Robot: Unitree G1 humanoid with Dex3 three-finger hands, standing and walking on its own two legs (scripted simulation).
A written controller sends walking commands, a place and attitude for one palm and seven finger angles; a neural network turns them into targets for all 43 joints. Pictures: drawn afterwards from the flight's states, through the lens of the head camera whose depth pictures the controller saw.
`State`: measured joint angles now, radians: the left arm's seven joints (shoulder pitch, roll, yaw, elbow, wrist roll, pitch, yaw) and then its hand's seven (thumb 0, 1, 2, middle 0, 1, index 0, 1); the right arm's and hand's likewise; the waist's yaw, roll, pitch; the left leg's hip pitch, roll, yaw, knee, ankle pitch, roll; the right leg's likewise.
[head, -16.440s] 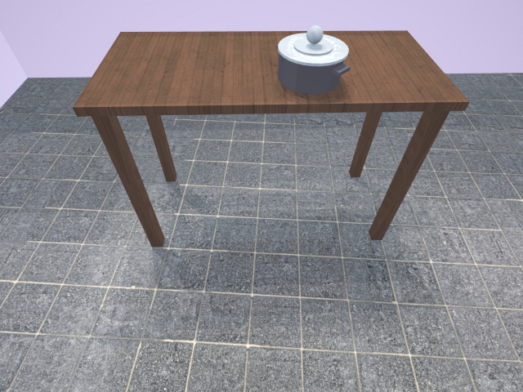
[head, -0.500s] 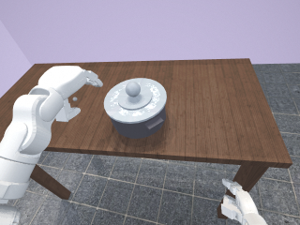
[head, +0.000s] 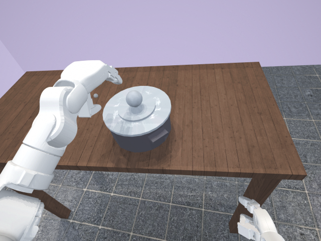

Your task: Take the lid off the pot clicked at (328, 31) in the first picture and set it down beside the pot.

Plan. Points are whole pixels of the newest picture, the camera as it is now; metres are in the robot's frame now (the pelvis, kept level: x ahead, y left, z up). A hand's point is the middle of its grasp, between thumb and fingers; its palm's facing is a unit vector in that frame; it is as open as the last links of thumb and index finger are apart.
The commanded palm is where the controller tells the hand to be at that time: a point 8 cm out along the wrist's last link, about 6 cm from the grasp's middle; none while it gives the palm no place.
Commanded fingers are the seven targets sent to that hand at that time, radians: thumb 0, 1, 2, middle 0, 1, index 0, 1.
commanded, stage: move the open hand above the knob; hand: left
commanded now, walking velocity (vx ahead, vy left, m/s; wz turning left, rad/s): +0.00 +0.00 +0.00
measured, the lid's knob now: (134, 98) +0.46 +0.11 +0.12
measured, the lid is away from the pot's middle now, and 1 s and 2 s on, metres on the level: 0.00 0.00 0.00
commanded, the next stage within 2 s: lower the open fingers around the knob in 1.52 s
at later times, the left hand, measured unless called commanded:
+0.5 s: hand (121, 82) +0.42 +0.11 +0.20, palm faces -0.11 -0.01 -0.99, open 10.3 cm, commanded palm +0.40 +0.12 +0.27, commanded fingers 0.00 -0.36 1.54 -0.84 -0.08 -0.84 -0.08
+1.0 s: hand (129, 78) +0.44 +0.09 +0.21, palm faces -0.10 -0.03 -0.99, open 10.3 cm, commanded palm +0.40 +0.11 +0.27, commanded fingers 0.00 -0.36 1.54 -0.84 -0.08 -0.84 -0.08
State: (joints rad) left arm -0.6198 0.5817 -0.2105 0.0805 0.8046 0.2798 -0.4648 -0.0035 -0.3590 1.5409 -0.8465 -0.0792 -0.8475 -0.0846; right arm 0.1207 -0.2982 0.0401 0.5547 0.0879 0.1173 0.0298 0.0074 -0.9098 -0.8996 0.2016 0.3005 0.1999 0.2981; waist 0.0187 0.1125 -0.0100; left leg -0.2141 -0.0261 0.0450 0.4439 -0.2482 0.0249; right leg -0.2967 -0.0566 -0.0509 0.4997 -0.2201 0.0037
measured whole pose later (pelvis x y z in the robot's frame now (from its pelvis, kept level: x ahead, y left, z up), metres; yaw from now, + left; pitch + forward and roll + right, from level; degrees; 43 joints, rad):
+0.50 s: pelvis +0.01 +0.00 +0.00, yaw +0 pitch +2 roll +1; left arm -0.82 0.46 -0.34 0.27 0.84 0.33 -0.42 0.00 -0.36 1.54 -0.85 -0.08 -0.85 -0.08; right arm 0.12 -0.28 0.04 0.59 0.09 0.12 0.03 0.01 -0.91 -0.90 0.20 0.30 0.20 0.30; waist 0.00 0.10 -0.02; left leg -0.21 -0.03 0.05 0.44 -0.26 0.03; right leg -0.30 -0.06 -0.04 0.51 -0.23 0.01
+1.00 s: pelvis +0.01 +0.00 +0.00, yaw -1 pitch +2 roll +2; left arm -0.85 0.43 -0.34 0.33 0.85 0.35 -0.39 0.00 -0.36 1.54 -0.85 -0.08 -0.85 -0.08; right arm 0.13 -0.28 0.04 0.60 0.09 0.14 0.03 0.01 -0.91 -0.90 0.20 0.30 0.20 0.30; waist -0.01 0.10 -0.04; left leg -0.20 -0.02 0.06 0.42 -0.25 0.02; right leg -0.30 -0.05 -0.03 0.51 -0.24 0.00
